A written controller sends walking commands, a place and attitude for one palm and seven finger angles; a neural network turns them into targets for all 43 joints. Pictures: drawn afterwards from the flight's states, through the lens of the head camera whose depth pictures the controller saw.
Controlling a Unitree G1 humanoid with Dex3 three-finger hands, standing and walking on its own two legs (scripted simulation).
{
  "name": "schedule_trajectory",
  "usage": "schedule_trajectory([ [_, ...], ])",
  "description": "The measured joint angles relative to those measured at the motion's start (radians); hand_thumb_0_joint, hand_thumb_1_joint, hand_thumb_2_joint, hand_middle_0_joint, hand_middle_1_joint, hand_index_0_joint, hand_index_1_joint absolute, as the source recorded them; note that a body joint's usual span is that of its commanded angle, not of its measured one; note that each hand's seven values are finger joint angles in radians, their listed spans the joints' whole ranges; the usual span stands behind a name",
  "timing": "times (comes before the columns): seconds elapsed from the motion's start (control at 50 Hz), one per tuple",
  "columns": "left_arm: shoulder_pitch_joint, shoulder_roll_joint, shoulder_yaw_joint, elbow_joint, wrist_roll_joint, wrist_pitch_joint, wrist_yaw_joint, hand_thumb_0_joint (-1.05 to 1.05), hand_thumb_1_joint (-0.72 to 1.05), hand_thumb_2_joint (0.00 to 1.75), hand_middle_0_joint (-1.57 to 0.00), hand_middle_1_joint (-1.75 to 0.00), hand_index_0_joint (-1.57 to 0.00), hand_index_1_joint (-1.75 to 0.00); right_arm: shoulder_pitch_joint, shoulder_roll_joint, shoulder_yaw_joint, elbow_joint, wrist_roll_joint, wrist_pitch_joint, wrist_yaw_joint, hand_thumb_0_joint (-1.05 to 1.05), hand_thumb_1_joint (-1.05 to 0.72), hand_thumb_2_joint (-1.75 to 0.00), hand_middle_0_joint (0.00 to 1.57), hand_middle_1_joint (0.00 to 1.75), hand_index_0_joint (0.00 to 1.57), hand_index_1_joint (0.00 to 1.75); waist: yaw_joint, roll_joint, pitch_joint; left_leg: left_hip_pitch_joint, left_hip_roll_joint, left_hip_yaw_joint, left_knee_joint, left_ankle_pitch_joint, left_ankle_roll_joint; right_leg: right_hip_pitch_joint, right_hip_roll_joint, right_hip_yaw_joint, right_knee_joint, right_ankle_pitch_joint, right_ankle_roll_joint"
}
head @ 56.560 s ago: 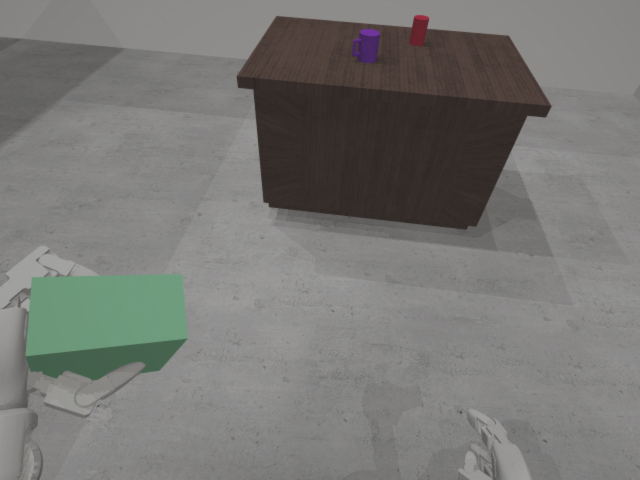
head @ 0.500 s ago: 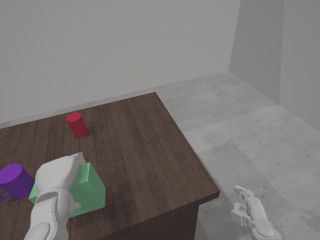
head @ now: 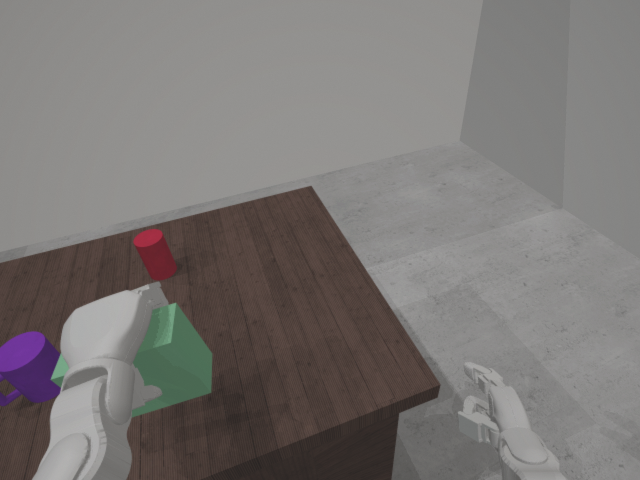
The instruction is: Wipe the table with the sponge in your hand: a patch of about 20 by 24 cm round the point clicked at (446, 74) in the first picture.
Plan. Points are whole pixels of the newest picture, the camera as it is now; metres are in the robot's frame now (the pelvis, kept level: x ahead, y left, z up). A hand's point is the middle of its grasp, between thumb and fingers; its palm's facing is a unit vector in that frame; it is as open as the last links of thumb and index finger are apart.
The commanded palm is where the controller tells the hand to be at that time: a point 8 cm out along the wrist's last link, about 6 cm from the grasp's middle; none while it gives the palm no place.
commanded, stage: lift the sponge slowly off the table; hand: left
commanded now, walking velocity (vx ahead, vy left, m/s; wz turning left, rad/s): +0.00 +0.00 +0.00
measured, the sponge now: (148, 372) +0.21 +0.27 +0.06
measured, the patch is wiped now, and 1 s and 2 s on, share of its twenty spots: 1.00 1.00 1.00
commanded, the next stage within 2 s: bring the sponge back beside the body in 0.04 s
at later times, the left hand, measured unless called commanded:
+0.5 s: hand (124, 355) +0.20 +0.28 +0.10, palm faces +0.08 -0.14 -0.99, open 10.2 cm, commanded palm +0.17 +0.27 +0.17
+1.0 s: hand (112, 368) +0.18 +0.28 +0.10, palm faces +0.09 -0.15 -0.98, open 10.2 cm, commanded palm +0.15 +0.27 +0.18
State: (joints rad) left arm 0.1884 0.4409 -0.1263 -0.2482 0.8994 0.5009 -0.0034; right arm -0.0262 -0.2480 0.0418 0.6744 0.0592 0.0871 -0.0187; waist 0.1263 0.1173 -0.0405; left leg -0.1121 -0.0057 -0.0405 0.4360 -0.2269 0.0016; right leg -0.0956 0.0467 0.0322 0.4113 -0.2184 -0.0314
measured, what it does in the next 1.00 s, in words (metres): stands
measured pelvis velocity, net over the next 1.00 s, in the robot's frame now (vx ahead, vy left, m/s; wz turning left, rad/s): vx -0.01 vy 0.00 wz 0.00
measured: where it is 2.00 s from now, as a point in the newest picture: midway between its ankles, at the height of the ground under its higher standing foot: outside the picture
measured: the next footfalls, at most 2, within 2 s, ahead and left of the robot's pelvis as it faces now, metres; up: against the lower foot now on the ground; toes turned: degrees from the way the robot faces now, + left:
none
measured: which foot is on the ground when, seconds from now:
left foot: down 0.00-1.00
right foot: down 0.00-1.00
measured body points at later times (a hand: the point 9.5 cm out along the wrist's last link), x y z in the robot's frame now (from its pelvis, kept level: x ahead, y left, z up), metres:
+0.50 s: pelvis +0.00 +0.00 +0.00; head -0.05 -0.05 +0.44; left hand +0.19 +0.28 +0.15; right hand +0.26 -0.19 -0.06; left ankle +0.01 +0.12 -0.74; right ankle +0.01 -0.10 -0.74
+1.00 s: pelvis -0.01 +0.00 +0.00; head -0.06 -0.04 +0.44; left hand +0.17 +0.28 +0.16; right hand +0.26 -0.18 -0.06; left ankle +0.01 +0.12 -0.74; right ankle +0.01 -0.10 -0.74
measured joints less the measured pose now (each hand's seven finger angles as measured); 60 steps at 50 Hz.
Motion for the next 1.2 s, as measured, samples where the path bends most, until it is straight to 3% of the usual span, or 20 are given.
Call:
schedule_trajectory([
  [0.14,-0.011,0.005,0.001,0.029,-0.002,0.019,-0.014,-0.02,-0.53,1.06,-0.70,-1.31,-0.73,-1.33,-0.004,-0.007,0.005,-0.006,0.003,0.006,-0.009,0.01,-0.90,-0.90,0.20,0.30,0.20,0.30,-0.001,-0.004,0.009,-0.012,0.000,-0.006,0.006,0.001,-0.002,-0.010,0.001,-0.006,0.006,0.000,-0.002],
  [0.34,-0.009,0.016,-0.001,0.018,0.010,-0.020,-0.006,-0.02,-0.53,1.06,-0.70,-1.31,-0.73,-1.33,0.008,-0.003,0.002,0.002,-0.002,-0.006,-0.016,0.01,-0.90,-0.90,0.20,0.30,0.20,0.30,0.002,-0.002,0.009,-0.008,0.002,-0.008,0.009,0.000,-0.003,-0.005,0.002,-0.007,0.005,0.000,-0.003],
  [0.52,0.016,0.021,0.034,0.000,-0.013,0.010,-0.018,-0.02,-0.53,1.06,-0.70,-1.31,-0.73,-1.33,0.008,-0.005,0.004,-0.004,0.003,-0.002,-0.007,0.01,-0.90,-0.90,0.20,0.30,0.20,0.30,-0.004,0.001,0.004,-0.014,0.002,-0.005,0.014,0.000,-0.003,-0.013,0.003,-0.004,0.012,0.000,-0.002],
  [0.7,0.032,0.027,0.010,-0.022,-0.002,-0.022,-0.022,-0.02,-0.53,1.06,-0.70,-1.31,-0.73,-1.33,0.009,-0.009,0.001,-0.007,-0.002,-0.012,-0.020,0.01,-0.90,-0.90,0.20,0.30,0.20,0.30,0.008,-0.001,0.012,-0.014,-0.001,-0.009,0.019,0.002,-0.001,-0.009,0.000,-0.008,0.015,0.001,0.000],
  [0.98,0.051,0.031,0.047,-0.046,-0.024,-0.005,-0.023,-0.02,-0.53,1.06,-0.70,-1.31,-0.73,-1.33,0.004,0.001,0.010,-0.010,0.000,-0.011,-0.013,0.01,-0.90,-0.90,0.20,0.30,0.20,0.30,0.003,0.001,0.006,-0.018,-0.002,-0.001,0.020,0.007,0.002,-0.016,0.000,0.000,0.015,0.009,0.004],
  [1.2,0.079,0.051,0.055,-0.074,-0.016,-0.026,-0.022,-0.02,-0.53,1.06,-0.70,-1.31,-0.73,-1.33,0.014,-0.007,0.003,-0.009,-0.003,-0.018,-0.019,0.01,-0.90,-0.90,0.20,0.30,0.20,0.30,0.012,-0.002,0.016,-0.015,-0.003,-0.003,0.028,0.007,0.004,-0.009,-0.002,-0.001,0.017,0.012,0.006],
])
